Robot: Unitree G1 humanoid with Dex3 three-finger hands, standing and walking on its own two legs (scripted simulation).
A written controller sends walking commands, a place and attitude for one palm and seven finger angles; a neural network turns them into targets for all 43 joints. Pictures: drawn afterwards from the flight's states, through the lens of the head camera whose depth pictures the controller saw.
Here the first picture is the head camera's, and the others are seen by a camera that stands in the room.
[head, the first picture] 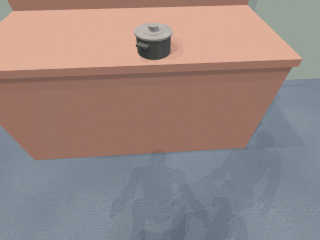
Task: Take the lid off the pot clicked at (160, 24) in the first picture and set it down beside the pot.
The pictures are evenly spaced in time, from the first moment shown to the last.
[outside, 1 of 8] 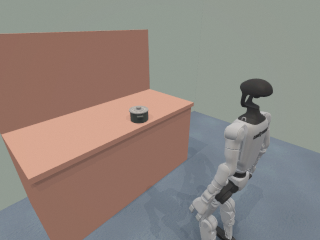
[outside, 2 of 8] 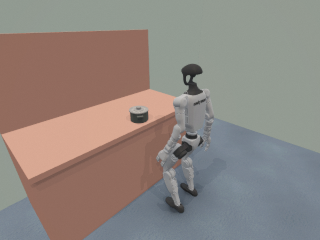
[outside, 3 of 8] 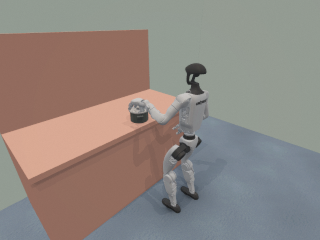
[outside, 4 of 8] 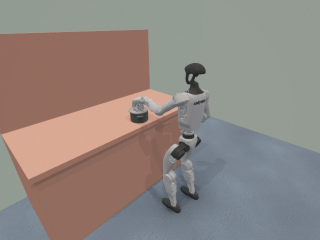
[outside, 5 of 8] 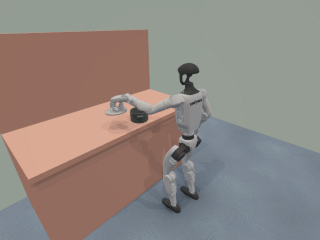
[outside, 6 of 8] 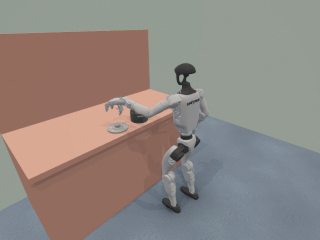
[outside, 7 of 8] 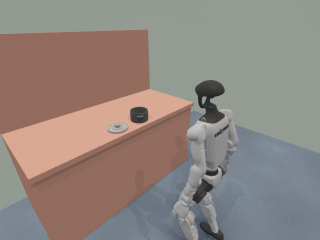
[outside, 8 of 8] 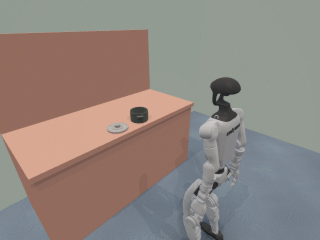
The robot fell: no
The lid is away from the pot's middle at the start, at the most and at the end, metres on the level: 0.00 0.24 0.23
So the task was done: yes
